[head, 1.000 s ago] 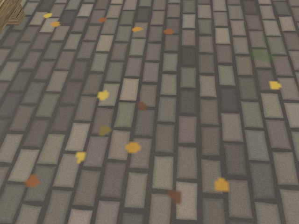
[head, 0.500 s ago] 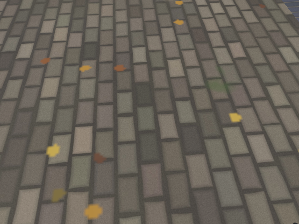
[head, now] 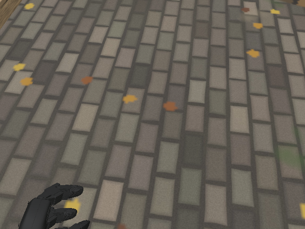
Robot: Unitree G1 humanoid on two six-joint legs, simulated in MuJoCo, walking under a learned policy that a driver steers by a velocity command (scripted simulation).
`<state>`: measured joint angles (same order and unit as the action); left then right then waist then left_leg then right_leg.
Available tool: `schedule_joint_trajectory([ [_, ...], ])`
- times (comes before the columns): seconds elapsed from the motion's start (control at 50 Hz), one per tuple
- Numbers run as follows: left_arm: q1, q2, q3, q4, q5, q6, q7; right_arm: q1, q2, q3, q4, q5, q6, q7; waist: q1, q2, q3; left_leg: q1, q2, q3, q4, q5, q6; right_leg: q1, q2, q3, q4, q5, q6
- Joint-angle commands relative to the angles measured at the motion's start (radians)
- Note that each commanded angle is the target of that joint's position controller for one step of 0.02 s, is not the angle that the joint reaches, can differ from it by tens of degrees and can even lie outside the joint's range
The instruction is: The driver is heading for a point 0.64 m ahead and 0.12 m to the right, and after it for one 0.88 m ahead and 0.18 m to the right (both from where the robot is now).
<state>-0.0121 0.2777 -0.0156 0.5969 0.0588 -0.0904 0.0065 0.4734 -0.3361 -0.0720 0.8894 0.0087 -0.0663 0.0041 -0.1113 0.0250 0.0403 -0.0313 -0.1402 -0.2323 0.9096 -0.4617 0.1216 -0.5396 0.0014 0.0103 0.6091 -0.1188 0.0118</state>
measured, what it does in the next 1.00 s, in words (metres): walks ahead, turning right: left foot, then right foot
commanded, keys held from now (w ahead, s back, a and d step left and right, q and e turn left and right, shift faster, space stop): w+shift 0.04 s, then w+e+shift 0.42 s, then e+shift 0.32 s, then shift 0.22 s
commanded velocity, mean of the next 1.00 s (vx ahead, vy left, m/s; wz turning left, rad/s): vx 0.67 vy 0.00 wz -0.49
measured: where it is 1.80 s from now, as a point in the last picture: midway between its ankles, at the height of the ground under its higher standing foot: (146, 136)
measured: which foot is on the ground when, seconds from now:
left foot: up 0.00-0.32, down 0.34-0.72, up 0.74-1.00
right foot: down 0.00-0.34, up 0.36-0.70, down 0.72-1.00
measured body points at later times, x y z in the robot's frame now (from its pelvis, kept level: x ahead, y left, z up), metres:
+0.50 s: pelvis +0.46 +0.02 +0.02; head +0.48 +0.03 +0.47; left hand +0.56 +0.29 -0.11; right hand +0.54 -0.26 -0.08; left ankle +0.47 +0.13 -0.71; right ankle +0.37 -0.09 -0.61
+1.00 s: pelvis +0.76 -0.05 +0.02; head +0.80 -0.09 +0.47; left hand +1.04 +0.11 -0.07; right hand +0.80 -0.38 -0.07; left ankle +0.94 +0.08 -0.62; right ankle +0.80 -0.11 -0.71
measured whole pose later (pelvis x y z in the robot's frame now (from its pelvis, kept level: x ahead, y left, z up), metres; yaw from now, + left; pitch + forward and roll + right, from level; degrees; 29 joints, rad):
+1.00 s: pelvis +0.76 -0.05 +0.02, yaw -34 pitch +1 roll +1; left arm 0.17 0.30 0.04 0.64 0.00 -0.01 0.01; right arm 0.06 -0.31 -0.03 0.63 -0.01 -0.04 -0.05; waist 0.03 0.01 0.10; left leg -0.70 0.05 -0.13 1.11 -0.33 -0.11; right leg -0.36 0.18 0.12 0.47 -0.11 -0.13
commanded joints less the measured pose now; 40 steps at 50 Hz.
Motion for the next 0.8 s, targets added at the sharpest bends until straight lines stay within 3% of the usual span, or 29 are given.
schedule_joint_trajectory([
  [0.02,0.354,0.187,0.099,0.069,-0.005,0.01,0.007,-0.086,-0.079,0.009,-0.117,-0.021,-0.016,0.003,0.201,-0.194,-0.247,-0.684,0.117,0.095,0.451,0.162,-0.004,0.794,-0.367,0.693,-0.327,-0.623,-0.192],
  [0.04,0.329,0.136,0.089,0.088,-0.004,0.009,0.0,-0.15,-0.073,0.014,-0.125,-0.037,-0.011,0.014,0.192,-0.086,-0.151,-0.67,0.141,0.109,0.414,0.199,-0.009,0.666,-0.328,0.562,-0.331,-0.459,-0.193],
  [0.06,0.35,0.122,0.084,0.116,0.0,0.004,-0.001,-0.214,-0.059,0.017,-0.145,-0.05,-0.007,0.027,0.187,-0.069,-0.095,-0.662,0.15,0.107,0.384,0.184,-0.012,0.584,-0.281,0.474,-0.341,-0.33,-0.191],
  [0.1,0.41,0.09,0.072,0.185,-0.013,-0.012,-0.008,-0.254,-0.006,0.036,-0.19,-0.062,0.002,0.043,0.14,-0.118,-0.037,-0.672,0.156,0.085,0.33,0.122,-0.025,0.492,-0.242,0.403,-0.367,-0.199,-0.213],
  [0.16,0.423,0.107,0.075,0.221,-0.046,-0.026,-0.009,-0.387,-0.008,0.057,-0.276,-0.087,0.005,0.056,0.097,-0.113,0.043,-0.763,0.226,0.148,0.142,0.138,-0.069,0.427,-0.228,0.355,-0.458,-0.134,-0.24],
  [0.2,0.364,0.142,0.089,0.205,-0.043,-0.026,-0.009,-0.475,-0.006,0.08,-0.32,-0.073,-0.005,0.076,0.081,-0.097,0.074,-0.567,0.225,0.191,-0.124,0.301,-0.099,0.242,-0.162,0.245,-0.525,-0.1,-0.216],
  [0.24,0.37,0.21,0.111,0.207,-0.053,-0.03,-0.021,-0.462,-0.017,0.081,-0.302,-0.051,-0.007,0.089,0.074,-0.098,0.053,-0.254,0.16,0.265,-0.216,0.433,-0.104,0.096,-0.162,0.213,-0.595,0.04,-0.205],
  [0.28,0.397,0.242,0.117,0.215,-0.061,-0.03,-0.032,-0.428,-0.068,0.061,-0.279,-0.047,-0.003,0.07,0.055,-0.074,0.025,-0.168,0.146,0.262,-0.263,0.429,-0.098,0.188,-0.178,0.193,-0.514,0.247,-0.185],
  [0.3,0.421,0.252,0.118,0.227,-0.061,-0.028,-0.034,-0.363,-0.093,0.046,-0.256,-0.053,-0.004,0.053,0.023,-0.049,-0.031,-0.091,0.125,0.266,-0.292,0.376,-0.09,0.256,-0.159,0.16,-0.362,0.424,-0.166],
  [0.32,0.44,0.261,0.12,0.239,-0.059,-0.023,-0.033,-0.221,-0.116,0.029,-0.209,-0.062,-0.006,0.034,-0.043,-0.024,-0.123,0.075,0.099,0.279,-0.314,0.317,-0.082,0.254,-0.114,0.127,-0.123,0.518,-0.147],
  [0.34,0.431,0.241,0.115,0.239,-0.056,-0.024,-0.032,-0.065,-0.161,0.007,-0.181,-0.077,-0.01,0.009,-0.125,-0.026,-0.207,0.291,0.188,0.215,-0.296,0.235,-0.073,0.107,-0.059,0.118,0.16,0.405,-0.128],
  [0.36,0.431,0.084,0.082,0.212,-0.038,-0.024,-0.024,0.095,-0.241,-0.011,-0.163,-0.101,-0.019,-0.012,-0.129,0.199,-0.314,0.421,0.475,-0.116,-0.376,-0.149,-0.072,-0.046,0.019,0.098,0.571,-0.322,-0.119],
  [0.38,0.529,0.058,0.073,0.161,-0.097,-0.013,-0.02,0.025,-0.283,-0.019,-0.19,-0.092,-0.008,-0.015,-0.03,0.333,-0.393,0.384,0.643,-0.629,-0.675,-0.358,-0.02,-0.191,0.066,0.109,0.78,-0.355,-0.125],
  [0.4,0.453,0.114,0.082,0.176,-0.074,0.008,-0.014,-0.105,-0.191,-0.01,-0.199,-0.074,-0.004,-0.016,0.014,0.167,-0.208,0.251,0.582,-0.527,-0.698,-0.406,0.0,-0.264,-0.018,0.089,0.808,-0.231,-0.126],
  [0.42,0.391,0.116,0.083,0.176,-0.057,0.019,-0.023,-0.174,-0.111,0.007,-0.206,-0.064,-0.01,-0.013,0.031,0.087,-0.105,0.137,0.534,-0.335,-0.665,-0.217,0.005,-0.265,-0.056,0.069,0.758,-0.157,-0.12],
  [0.44,0.369,0.104,0.082,0.186,-0.052,0.03,-0.033,-0.197,-0.077,0.013,-0.194,-0.067,-0.016,-0.008,0.056,0.052,-0.053,0.054,0.486,-0.195,-0.67,-0.023,0.0,-0.23,-0.082,0.067,0.726,-0.135,-0.108],
  [0.46,0.373,0.088,0.083,0.19,-0.042,0.043,-0.043,-0.192,-0.059,0.019,-0.181,-0.062,-0.023,-0.009,0.082,0.065,-0.035,-0.003,0.458,-0.092,-0.681,0.076,-0.006,-0.199,-0.1,0.067,0.703,-0.133,-0.1],
  [0.52,0.301,0.033,0.077,0.154,-0.032,0.085,-0.049,-0.158,0.0,0.033,-0.123,-0.028,-0.053,-0.003,0.13,0.045,0.039,-0.042,0.431,0.176,-0.658,0.804,-0.028,-0.212,-0.106,0.022,0.642,-0.151,-0.07],
  [0.54,0.258,0.017,0.07,0.118,-0.028,0.084,-0.053,-0.16,-0.003,0.033,-0.116,-0.023,-0.06,-0.002,0.14,0.076,0.046,-0.047,0.434,0.235,-0.65,0.962,-0.024,-0.22,-0.1,-0.002,0.582,-0.115,-0.068],
  [0.58,0.173,0.0,0.056,0.071,-0.032,0.076,-0.071,-0.24,0.003,0.033,-0.117,-0.013,-0.059,-0.009,0.166,0.097,0.068,-0.109,0.36,0.385,-0.679,0.951,-0.055,-0.141,-0.073,-0.054,0.326,0.017,-0.071],
  [0.6,0.207,0.024,0.066,0.073,-0.128,0.047,-0.066,-0.379,-0.058,0.011,-0.185,0.003,-0.042,-0.039,0.174,0.106,0.05,-0.133,0.305,0.434,-0.671,0.864,-0.073,-0.056,-0.055,-0.063,0.185,0.125,-0.053],
  [0.64,0.227,0.064,0.082,0.069,-0.096,0.033,-0.079,-0.328,-0.144,-0.012,-0.188,0.01,-0.033,-0.074,0.188,0.068,-0.056,-0.12,0.31,0.453,-0.56,1.093,-0.089,0.171,0.039,-0.144,0.053,0.242,-0.045],
  [0.68,0.369,0.139,0.118,0.082,-0.086,0.055,-0.083,-0.325,-0.198,-0.034,-0.2,0.029,-0.02,-0.077,0.264,0.09,-0.153,-0.106,0.335,0.432,-0.351,1.223,-0.101,0.383,0.084,-0.134,0.042,0.213,-0.088],
  [0.7,0.514,0.205,0.149,0.114,-0.081,0.071,-0.074,-0.34,-0.18,-0.031,-0.211,0.033,-0.017,-0.068,0.332,0.06,-0.215,-0.165,0.324,0.417,-0.143,1.141,-0.114,0.569,0.092,-0.101,0.034,0.258,-0.127],
  [0.72,0.541,0.232,0.161,0.132,-0.087,0.084,-0.054,-0.313,-0.099,-0.011,-0.202,0.032,-0.022,-0.048,0.322,-0.074,-0.173,-0.323,0.241,0.397,0.117,0.512,-0.158,0.706,0.053,-0.019,-0.035,0.345,-0.163],
  [0.74,0.474,0.29,0.164,0.095,-0.072,0.088,-0.029,-0.273,0.012,0.022,-0.224,-0.026,-0.027,-0.023,0.243,-0.362,-0.129,-0.531,0.072,0.381,0.546,-0.225,-0.196,0.769,-0.054,0.18,0.003,0.852,-0.243],
  [0.76,0.377,0.33,0.148,-0.003,-0.009,0.054,-0.037,-0.048,-0.022,0.035,-0.257,-0.014,-0.037,-0.011,0.123,-0.325,-0.416,-0.678,0.029,0.13,0.747,-0.229,-0.207,0.936,-0.31,0.682,-0.096,0.804,-0.476],
  [0.78,0.289,0.305,0.158,-0.065,-0.029,0.055,-0.049,-0.109,-0.145,0.017,-0.264,-0.005,-0.042,-0.008,0.163,-0.144,-0.467,-0.666,0.067,0.053,0.705,-0.13,-0.182,0.88,-0.313,0.767,-0.229,0.411,-0.488],
  [0.8,0.214,0.256,0.145,-0.08,-0.059,0.049,-0.051,-0.197,-0.171,0.006,-0.279,0.005,-0.036,-0.015,0.133,-0.02,-0.292,-0.7,0.101,0.069,0.604,-0.054,-0.173,0.707,-0.267,0.692,-0.276,0.23,-0.438],
])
